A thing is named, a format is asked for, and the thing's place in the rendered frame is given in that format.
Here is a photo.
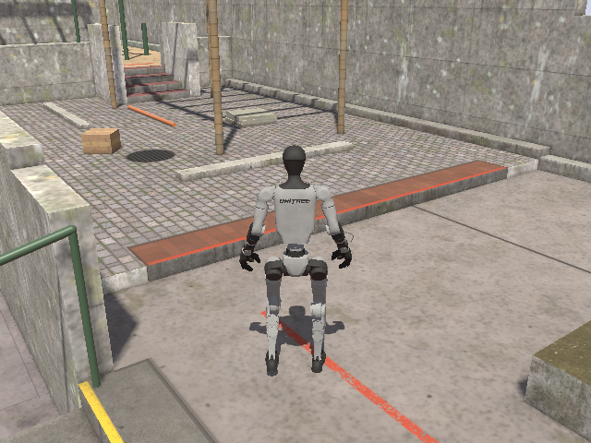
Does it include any robot right hand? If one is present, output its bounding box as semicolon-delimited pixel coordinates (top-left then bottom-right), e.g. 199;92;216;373
332;248;352;269

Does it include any robot left hand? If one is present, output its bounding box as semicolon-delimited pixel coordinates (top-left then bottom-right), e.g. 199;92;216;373
239;250;260;271

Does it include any robot left forearm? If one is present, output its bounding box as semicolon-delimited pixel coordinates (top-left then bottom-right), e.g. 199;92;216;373
242;222;260;256

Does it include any robot right upper arm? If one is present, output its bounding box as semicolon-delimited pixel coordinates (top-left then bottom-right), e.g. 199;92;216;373
314;186;341;235

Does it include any robot left upper arm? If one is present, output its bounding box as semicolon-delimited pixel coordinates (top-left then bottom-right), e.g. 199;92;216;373
251;186;275;236

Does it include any right robot thigh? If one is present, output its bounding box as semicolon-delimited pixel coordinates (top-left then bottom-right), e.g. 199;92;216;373
308;257;328;319

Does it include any robot right forearm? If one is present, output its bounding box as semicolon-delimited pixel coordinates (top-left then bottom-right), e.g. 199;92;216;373
332;222;350;253

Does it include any humanoid robot head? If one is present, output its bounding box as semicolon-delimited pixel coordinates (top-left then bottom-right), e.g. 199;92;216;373
279;145;310;189

